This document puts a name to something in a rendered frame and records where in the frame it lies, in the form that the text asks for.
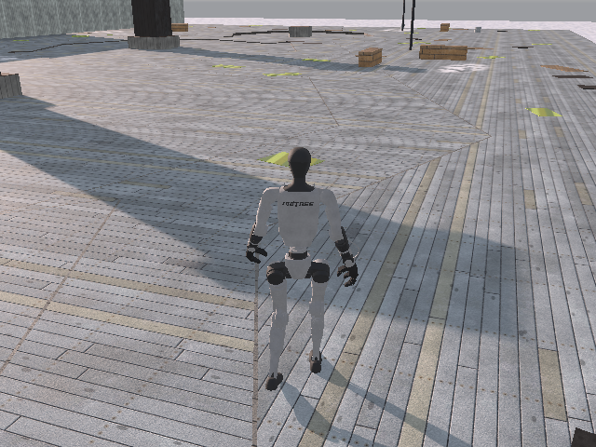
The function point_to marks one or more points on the left robot upper arm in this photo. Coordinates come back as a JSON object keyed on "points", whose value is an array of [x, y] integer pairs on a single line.
{"points": [[270, 195]]}

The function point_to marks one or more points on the left robot hand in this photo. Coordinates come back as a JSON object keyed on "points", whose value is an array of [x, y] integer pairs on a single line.
{"points": [[250, 256]]}

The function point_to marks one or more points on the robot left forearm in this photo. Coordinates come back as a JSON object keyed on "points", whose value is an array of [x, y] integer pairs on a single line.
{"points": [[254, 241]]}

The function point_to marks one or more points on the right robot upper arm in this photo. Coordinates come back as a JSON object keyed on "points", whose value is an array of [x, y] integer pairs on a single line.
{"points": [[328, 198]]}

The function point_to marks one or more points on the robot right forearm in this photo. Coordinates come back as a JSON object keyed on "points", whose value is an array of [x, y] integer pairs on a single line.
{"points": [[344, 250]]}

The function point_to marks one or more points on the humanoid robot head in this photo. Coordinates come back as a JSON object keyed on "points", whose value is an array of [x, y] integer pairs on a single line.
{"points": [[299, 160]]}

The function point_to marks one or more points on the right robot hand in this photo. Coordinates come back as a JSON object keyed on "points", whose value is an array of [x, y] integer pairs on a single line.
{"points": [[352, 272]]}

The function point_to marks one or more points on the robot right foot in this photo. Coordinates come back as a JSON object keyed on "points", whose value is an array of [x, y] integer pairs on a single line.
{"points": [[315, 366]]}

